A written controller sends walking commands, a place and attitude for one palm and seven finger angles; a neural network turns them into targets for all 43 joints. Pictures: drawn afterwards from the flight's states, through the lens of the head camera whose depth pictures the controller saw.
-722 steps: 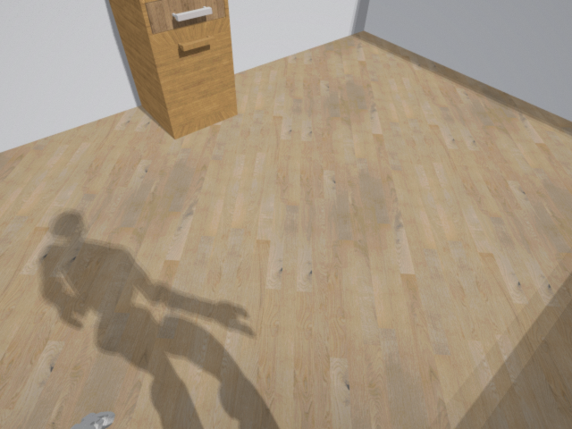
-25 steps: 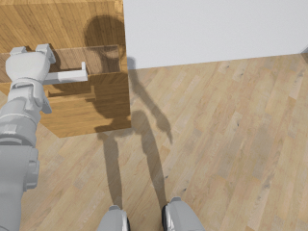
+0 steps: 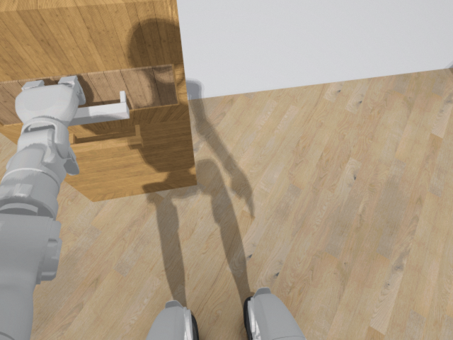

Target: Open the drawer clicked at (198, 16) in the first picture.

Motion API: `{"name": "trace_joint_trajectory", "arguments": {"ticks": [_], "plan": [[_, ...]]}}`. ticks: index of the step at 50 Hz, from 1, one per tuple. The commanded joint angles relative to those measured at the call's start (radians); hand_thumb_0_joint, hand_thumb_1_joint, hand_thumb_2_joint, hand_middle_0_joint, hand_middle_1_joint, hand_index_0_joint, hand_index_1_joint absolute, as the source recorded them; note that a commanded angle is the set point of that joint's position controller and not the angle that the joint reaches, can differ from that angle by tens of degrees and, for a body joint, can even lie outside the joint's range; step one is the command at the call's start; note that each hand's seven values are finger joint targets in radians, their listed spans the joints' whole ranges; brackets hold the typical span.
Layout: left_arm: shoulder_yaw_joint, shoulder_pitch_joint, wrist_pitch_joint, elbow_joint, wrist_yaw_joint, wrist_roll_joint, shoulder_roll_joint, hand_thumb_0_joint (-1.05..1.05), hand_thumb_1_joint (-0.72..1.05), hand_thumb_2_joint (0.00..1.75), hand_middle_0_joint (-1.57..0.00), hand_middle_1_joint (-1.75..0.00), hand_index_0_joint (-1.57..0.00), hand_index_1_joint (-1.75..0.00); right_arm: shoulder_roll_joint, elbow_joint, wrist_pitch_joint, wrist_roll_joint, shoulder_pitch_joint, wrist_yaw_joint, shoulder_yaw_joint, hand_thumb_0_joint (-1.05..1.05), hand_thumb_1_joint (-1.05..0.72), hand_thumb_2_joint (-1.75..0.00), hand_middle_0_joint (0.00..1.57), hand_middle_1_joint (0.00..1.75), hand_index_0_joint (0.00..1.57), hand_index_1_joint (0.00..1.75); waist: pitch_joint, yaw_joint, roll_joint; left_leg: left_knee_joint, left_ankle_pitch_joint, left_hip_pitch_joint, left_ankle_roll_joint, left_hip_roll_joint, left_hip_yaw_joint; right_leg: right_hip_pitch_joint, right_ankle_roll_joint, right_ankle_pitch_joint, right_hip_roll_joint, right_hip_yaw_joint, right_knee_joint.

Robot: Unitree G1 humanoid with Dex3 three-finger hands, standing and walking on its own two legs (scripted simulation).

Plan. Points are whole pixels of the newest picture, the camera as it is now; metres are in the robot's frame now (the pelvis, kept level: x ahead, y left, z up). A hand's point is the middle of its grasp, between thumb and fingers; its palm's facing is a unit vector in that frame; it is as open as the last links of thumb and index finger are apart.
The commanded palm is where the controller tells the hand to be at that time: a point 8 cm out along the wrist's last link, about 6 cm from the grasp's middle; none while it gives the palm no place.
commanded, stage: move the hooked fingers above the handle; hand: left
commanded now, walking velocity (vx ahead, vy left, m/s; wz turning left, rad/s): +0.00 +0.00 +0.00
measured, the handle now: (83, 107) +0.58 +0.25 -0.06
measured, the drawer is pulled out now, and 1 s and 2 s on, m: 0.00 0.00 0.00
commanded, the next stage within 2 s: none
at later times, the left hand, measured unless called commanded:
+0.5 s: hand (56, 128) +0.50 +0.27 -0.01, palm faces -0.21 +0.00 -0.98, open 13.8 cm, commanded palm +0.52 +0.24 +0.04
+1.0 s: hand (60, 118) +0.52 +0.26 +0.00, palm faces -0.10 -0.03 -0.99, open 13.8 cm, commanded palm +0.52 +0.23 +0.05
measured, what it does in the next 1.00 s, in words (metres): stands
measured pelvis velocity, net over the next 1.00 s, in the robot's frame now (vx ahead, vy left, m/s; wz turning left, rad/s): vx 0.00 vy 0.00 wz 0.00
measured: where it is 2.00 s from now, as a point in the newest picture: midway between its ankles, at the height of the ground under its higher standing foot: outside the picture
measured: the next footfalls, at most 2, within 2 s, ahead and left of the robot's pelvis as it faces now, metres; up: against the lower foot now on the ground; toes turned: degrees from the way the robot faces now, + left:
none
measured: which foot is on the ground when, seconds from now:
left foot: down 0.00-1.00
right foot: down 0.00-1.00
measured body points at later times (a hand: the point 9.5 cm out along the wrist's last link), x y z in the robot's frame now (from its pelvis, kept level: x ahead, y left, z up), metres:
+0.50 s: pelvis -0.01 -0.01 +0.00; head +0.15 -0.01 +0.42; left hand +0.51 +0.26 +0.05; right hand -0.01 -0.28 -0.13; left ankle -0.01 +0.09 -0.67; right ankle +0.03 -0.14 -0.67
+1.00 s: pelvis +0.00 +0.00 -0.01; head +0.16 +0.01 +0.41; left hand +0.52 +0.26 +0.05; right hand -0.03 -0.27 -0.13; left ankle -0.01 +0.09 -0.67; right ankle +0.02 -0.14 -0.67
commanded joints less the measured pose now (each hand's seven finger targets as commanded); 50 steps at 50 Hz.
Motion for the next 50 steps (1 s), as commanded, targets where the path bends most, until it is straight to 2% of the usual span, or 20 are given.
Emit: {"name": "trace_joint_trajectory", "arguments": {"ticks": [1,3,5,7,9,12,14,16,18,20,22,24,26,28,31,34,39,41,43,50], "plan": [[0.043,-0.502,-0.165,-0.316,0.003,-0.008,0.198,0.0,-0.5,0.3,-0.3,-1.2,-0.3,-1.2,-0.191,-0.013,-0.033,-0.011,0.209,-0.044,-0.069,0.0,-0.9,-0.9,0.2,0.3,0.2,0.3,-0.508,-0.062,0.072,-0.072,0.387,0.4,0.006,-0.021,-0.076,0.161,-0.055,0.205,0.068,-0.01,-0.063],[0.138,-0.523,-0.207,-0.34,0.057,0.02,0.315,0.0,-0.5,0.3,-0.3,-1.2,-0.3,-1.2,-0.198,-0.003,-0.035,-0.018,0.2,-0.047,-0.06,0.0,-0.9,-0.9,0.2,0.3,0.2,0.3,-0.498,-0.033,0.103,-0.058,0.386,0.359,0.001,-0.026,-0.077,0.135,-0.064,0.189,0.066,-0.01,-0.031],[0.179,-0.487,-0.199,-0.303,0.135,0.052,0.345,0.0,-0.5,0.3,-0.3,-1.2,-0.3,-1.2,-0.192,-0.004,-0.032,-0.027,0.182,-0.036,-0.052,0.0,-0.9,-0.9,0.2,0.3,0.2,0.3,-0.486,-0.013,0.153,-0.037,0.422,0.325,-0.007,-0.029,-0.078,0.098,-0.07,0.189,0.064,-0.017,0.002],[0.213,-0.422,-0.144,-0.233,0.208,0.064,0.363,0.0,-0.5,0.3,-0.3,-1.2,-0.3,-1.2,-0.196,-0.01,-0.026,-0.036,0.16,-0.015,-0.045,0.0,-0.9,-0.9,0.2,0.3,0.2,0.3,-0.47,0.011,0.158,-0.023,0.458,0.281,-0.014,-0.033,-0.07,0.097,-0.07,0.206,0.063,-0.027,0.025],[0.227,-0.366,-0.053,-0.137,0.253,0.071,0.397,0.0,-0.5,0.3,-0.3,-1.2,-0.3,-1.2,-0.206,-0.025,-0.013,-0.033,0.144,0.0,-0.036,0.0,-0.9,-0.9,0.2,0.3,0.2,0.3,-0.463,0.022,0.1,-0.022,0.448,0.214,-0.012,-0.042,-0.05,0.155,-0.066,0.239,0.063,-0.028,0.033],[0.15,-0.356,0.078,-0.069,0.243,0.086,0.344,0.0,-0.5,0.3,-0.3,-1.2,-0.3,-1.2,-0.219,-0.045,0.004,-0.016,0.154,0.016,-0.042,0.0,-0.9,-0.9,0.2,0.3,0.2,0.3,-0.533,0.012,0.09,-0.035,0.477,0.253,-0.013,-0.042,-0.033,0.223,-0.062,0.302,0.066,-0.029,0.016],[0.182,-0.394,0.121,-0.091,0.216,0.061,0.411,0.0,-0.5,0.3,-0.3,-1.2,-0.3,-1.2,-0.232,-0.051,0.026,-0.007,0.167,0.013,-0.039,0.0,-0.9,-0.9,0.2,0.3,0.2,0.3,-0.609,0.008,0.046,-0.044,0.485,0.264,-0.003,-0.046,-0.023,0.315,-0.051,0.358,0.063,-0.013,0.0],[0.167,-0.395,0.159,-0.063,0.173,0.029,0.429,0.0,-0.5,0.3,-0.3,-1.2,-0.3,-1.2,-0.227,-0.065,0.041,0.008,0.151,0.001,-0.03,0.0,-0.9,-0.9,0.2,0.3,0.2,0.3,-0.605,0.004,-0.016,-0.074,0.394,0.207,0.008,-0.059,-0.006,0.412,-0.039,0.347,0.058,0.005,-0.038],[0.154,-0.439,0.141,-0.1,0.108,0.007,0.444,0.0,-0.5,0.3,-0.3,-1.2,-0.3,-1.2,-0.225,-0.071,0.035,0.017,0.142,-0.021,-0.022,0.0,-0.9,-0.9,0.2,0.3,0.2,0.3,-0.591,-0.016,-0.058,-0.086,0.321,0.177,0.019,-0.058,-0.008,0.448,-0.029,0.325,0.053,0.022,-0.061],[0.112,-0.488,0.065,-0.171,0.041,0.0,0.399,0.0,-0.5,0.3,-0.3,-1.2,-0.3,-1.2,-0.217,-0.067,0.01,0.021,0.157,-0.042,-0.029,0.0,-0.9,-0.9,0.2,0.3,0.2,0.3,-0.583,-0.044,-0.024,-0.091,0.29,0.211,0.028,-0.05,-0.012,0.414,-0.027,0.299,0.051,0.028,-0.078],[0.07,-0.51,-0.044,-0.261,-0.01,0.008,0.335,0.0,-0.5,0.3,-0.3,-1.2,-0.3,-1.2,-0.204,-0.061,-0.017,0.015,0.171,-0.059,-0.041,0.0,-0.9,-0.9,0.2,0.3,0.2,0.3,-0.592,-0.056,0.034,-0.076,0.305,0.29,0.025,-0.042,-0.03,0.33,-0.034,0.266,0.054,0.021,-0.074],[-0.01,-0.524,-0.128,-0.28,-0.026,0.013,0.208,0.0,-0.5,0.3,-0.3,-1.2,-0.3,-1.2,-0.187,-0.042,-0.044,0.009,0.186,-0.07,-0.053,0.0,-0.9,-0.9,0.2,0.3,0.2,0.3,-0.547,-0.088,0.074,-0.057,0.314,0.357,0.021,-0.032,-0.054,0.194,-0.04,0.205,0.059,0.008,-0.072],[-0.017,-0.498,-0.181,-0.265,-0.015,0.014,0.167,0.0,-0.5,0.3,-0.3,-1.2,-0.3,-1.2,-0.184,-0.023,-0.058,0.003,0.194,-0.071,-0.057,0.0,-0.9,-0.9,0.2,0.3,0.2,0.3,-0.459,-0.09,0.08,-0.042,0.3,0.349,0.012,-0.025,-0.068,0.093,-0.048,0.148,0.061,-0.006,-0.057],[0.035,-0.475,-0.211,-0.241,0.011,0.014,0.204,0.0,-0.5,0.3,-0.3,-1.2,-0.3,-1.2,-0.186,-0.02,-0.059,-0.003,0.196,-0.066,-0.055,0.0,-0.9,-0.9,0.2,0.3,0.2,0.3,-0.447,-0.069,0.101,-0.025,0.315,0.319,0.007,-0.029,-0.067,0.067,-0.057,0.143,0.061,-0.008,-0.031],[0.074,-0.454,-0.183,-0.165,0.085,0.029,0.23,0.0,-0.5,0.3,-0.3,-1.2,-0.3,-1.2,-0.189,-0.018,-0.053,-0.012,0.196,-0.045,-0.046,0.0,-0.9,-0.9,0.2,0.3,0.2,0.3,-0.419,-0.049,0.132,-0.013,0.336,0.268,-0.004,-0.03,-0.071,0.025,-0.066,0.138,0.061,-0.022,0.002],[0.159,-0.447,-0.109,-0.127,0.161,0.048,0.347,0.0,-0.5,0.3,-0.3,-1.2,-0.3,-1.2,-0.207,-0.031,-0.036,-0.018,0.182,-0.024,-0.035,0.0,-0.9,-0.9,0.2,0.3,0.2,0.3,-0.453,-0.021,0.138,-0.005,0.363,0.212,-0.003,-0.036,-0.055,0.074,-0.065,0.172,0.062,-0.02,0.023],[0.192,-0.533,-0.017,-0.24,0.202,0.086,0.442,0.0,-0.5,0.3,-0.3,-1.2,-0.3,-1.2,-0.222,-0.05,-0.019,-0.019,0.181,-0.007,-0.041,0.0,-0.9,-0.9,0.2,0.3,0.2,0.3,-0.679,-0.011,0.176,0.013,0.478,0.301,-0.005,-0.035,-0.054,0.2,-0.058,0.297,0.065,-0.015,0.042],[0.194,-0.521,-0.013,-0.301,0.171,0.063,0.44,0.0,-0.5,0.3,-0.3,-1.2,-0.3,-1.2,-0.221,-0.052,-0.019,-0.014,0.183,-0.007,-0.05,0.0,-0.9,-0.9,0.2,0.3,0.2,0.3,-0.774,0.001,0.191,0.004,0.527,0.381,-0.007,-0.032,-0.055,0.257,-0.055,0.337,0.066,-0.012,0.025],[0.167,-0.527,-0.023,-0.345,0.132,0.033,0.391,0.0,-0.5,0.3,-0.3,-1.2,-0.3,-1.2,-0.212,-0.041,-0.025,-0.01,0.196,-0.013,-0.06,0.0,-0.9,-0.9,0.2,0.3,0.2,0.3,-0.817,-0.02,0.174,-0.002,0.568,0.448,-0.007,-0.025,-0.068,0.27,-0.05,0.359,0.068,-0.012,0.008],[0.034,-0.443,-0.063,-0.229,0.045,0.009,0.204,0.0,-0.5,0.3,-0.3,-1.2,-0.3,-1.2,-0.195,0.012,-0.029,-0.002,0.216,-0.034,-0.057,0.0,-0.9,-0.9,0.2,0.3,0.2,0.3,-0.493,-0.059,0.094,-0.067,0.453,0.408,-0.001,-0.018,-0.072,0.158,-0.05,0.237,0.075,-0.026,-0.073]]}}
